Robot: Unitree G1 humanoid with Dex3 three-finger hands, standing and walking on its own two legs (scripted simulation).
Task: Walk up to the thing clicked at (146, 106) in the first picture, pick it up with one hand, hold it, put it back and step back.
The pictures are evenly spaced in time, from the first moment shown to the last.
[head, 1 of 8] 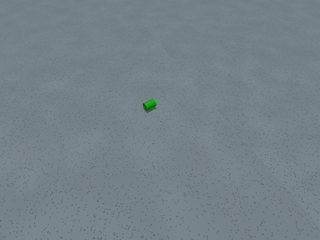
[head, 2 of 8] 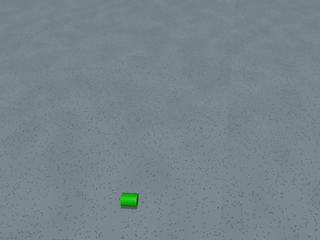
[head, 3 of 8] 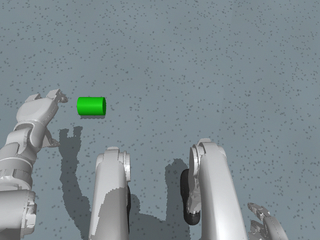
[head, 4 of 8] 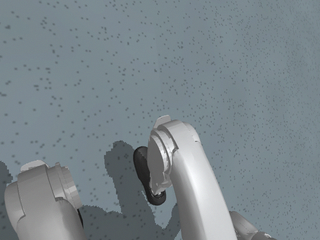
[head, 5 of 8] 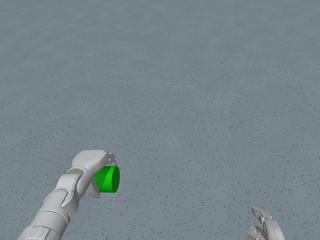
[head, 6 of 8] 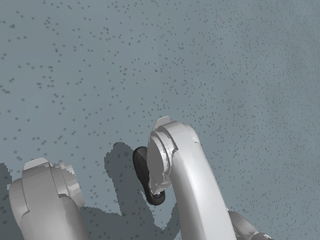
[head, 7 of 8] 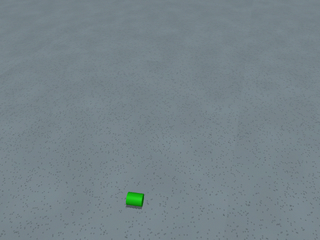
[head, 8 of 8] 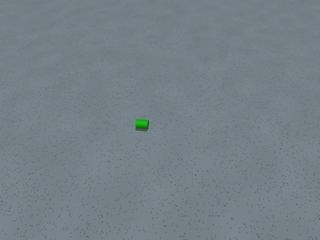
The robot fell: no
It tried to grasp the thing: yes
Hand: left
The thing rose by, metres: 0.67
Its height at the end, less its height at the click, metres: +0.00
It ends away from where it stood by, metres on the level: 0.00
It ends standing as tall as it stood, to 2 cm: yes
